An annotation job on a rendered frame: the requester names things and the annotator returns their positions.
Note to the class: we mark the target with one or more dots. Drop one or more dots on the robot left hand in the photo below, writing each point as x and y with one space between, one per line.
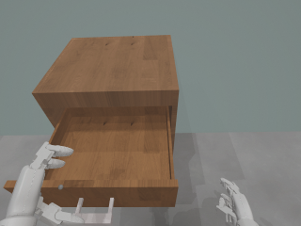
26 200

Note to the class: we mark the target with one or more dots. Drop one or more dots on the cabinet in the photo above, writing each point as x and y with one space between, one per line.
111 72

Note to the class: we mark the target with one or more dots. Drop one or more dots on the drawer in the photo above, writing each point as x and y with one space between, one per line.
120 152

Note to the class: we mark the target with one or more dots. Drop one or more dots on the robot right hand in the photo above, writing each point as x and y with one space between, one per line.
234 208

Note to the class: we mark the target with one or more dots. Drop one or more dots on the handle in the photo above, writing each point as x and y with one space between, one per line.
96 219

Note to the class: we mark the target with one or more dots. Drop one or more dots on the left robot forearm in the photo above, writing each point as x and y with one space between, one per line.
21 220

